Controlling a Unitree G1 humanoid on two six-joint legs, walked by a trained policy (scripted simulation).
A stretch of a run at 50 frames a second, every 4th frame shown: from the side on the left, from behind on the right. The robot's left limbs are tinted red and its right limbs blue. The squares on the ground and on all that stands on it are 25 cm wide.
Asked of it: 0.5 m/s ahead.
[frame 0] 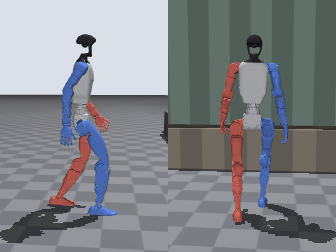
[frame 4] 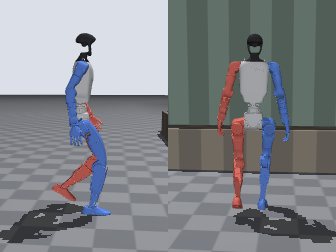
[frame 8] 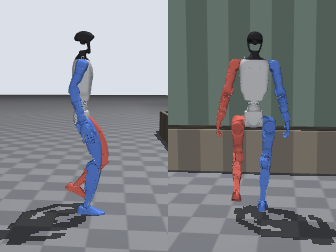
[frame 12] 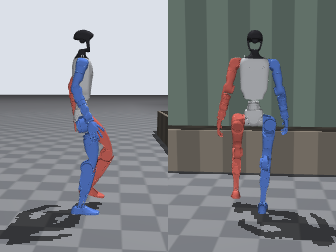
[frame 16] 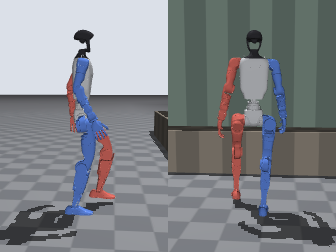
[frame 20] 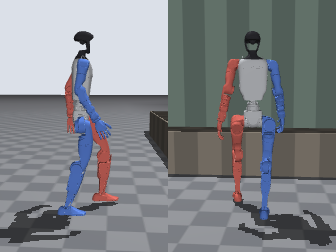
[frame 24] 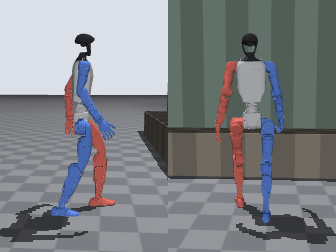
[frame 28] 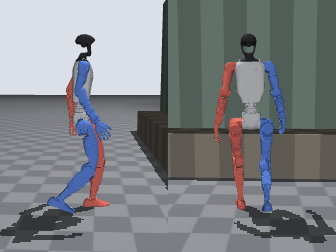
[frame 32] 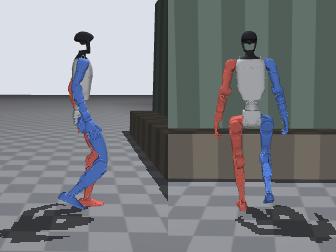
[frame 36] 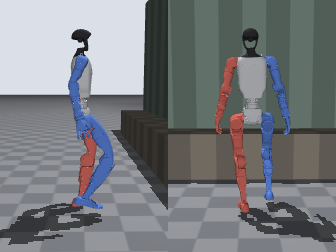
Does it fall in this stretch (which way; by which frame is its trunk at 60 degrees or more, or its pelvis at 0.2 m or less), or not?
no
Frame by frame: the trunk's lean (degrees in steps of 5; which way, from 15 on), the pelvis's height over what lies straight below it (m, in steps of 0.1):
0: 5, 0.8
4: 5, 0.8
8: 5, 0.8
12: 0, 0.8
16: 0, 0.8
20: 5, 0.8
24: 5, 0.8
28: 5, 0.8
32: 5, 0.8
36: 0, 0.8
